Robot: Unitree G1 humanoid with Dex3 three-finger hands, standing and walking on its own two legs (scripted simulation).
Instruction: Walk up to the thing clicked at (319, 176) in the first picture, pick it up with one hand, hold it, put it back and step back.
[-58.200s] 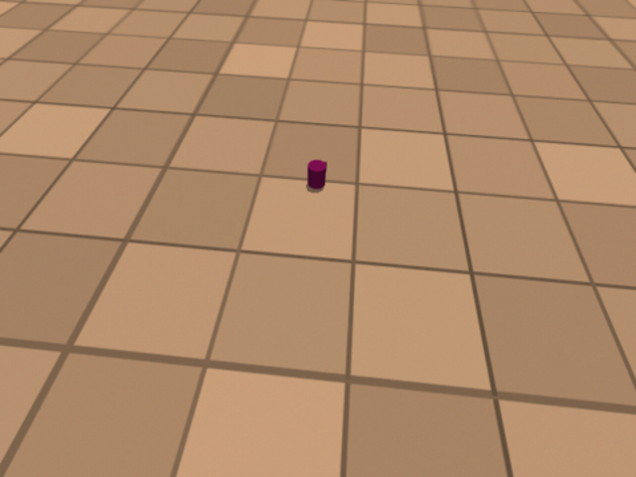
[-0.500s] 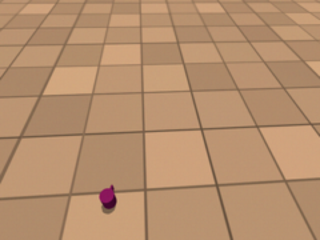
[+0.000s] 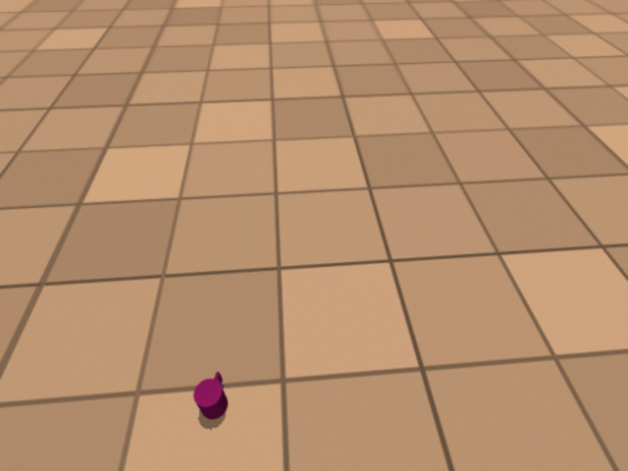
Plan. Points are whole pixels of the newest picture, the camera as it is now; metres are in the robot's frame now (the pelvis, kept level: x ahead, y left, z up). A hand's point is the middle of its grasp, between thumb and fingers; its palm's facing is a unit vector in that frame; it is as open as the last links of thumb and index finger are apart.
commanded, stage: stand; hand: left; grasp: from above
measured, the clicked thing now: (213, 393) +0.48 +0.32 -0.73
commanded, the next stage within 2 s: step back in 1.56 s
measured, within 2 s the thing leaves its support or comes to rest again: neither
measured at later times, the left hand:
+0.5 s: hand out of the picture +0.08 +0.24 -0.16, palm faces +0.01 -0.94 -0.33, open 7.4 cm
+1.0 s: hand out of the picture +0.09 +0.24 -0.16, palm faces -0.01 -0.94 -0.34, open 7.4 cm
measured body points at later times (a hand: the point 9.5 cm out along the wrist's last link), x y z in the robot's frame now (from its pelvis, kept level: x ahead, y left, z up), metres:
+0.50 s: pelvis +0.01 +0.00 +0.00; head +0.02 -0.01 +0.45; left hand +0.08 +0.29 -0.13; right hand +0.07 -0.29 -0.14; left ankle +0.01 +0.13 -0.74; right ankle +0.02 -0.13 -0.74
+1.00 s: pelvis +0.01 +0.00 +0.00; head +0.02 -0.01 +0.45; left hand +0.09 +0.29 -0.13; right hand +0.08 -0.30 -0.14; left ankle +0.01 +0.13 -0.74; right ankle +0.02 -0.13 -0.74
